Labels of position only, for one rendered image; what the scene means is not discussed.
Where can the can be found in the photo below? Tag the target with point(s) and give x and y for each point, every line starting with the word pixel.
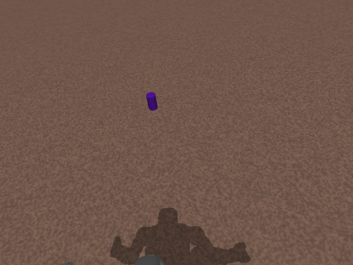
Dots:
pixel 151 99

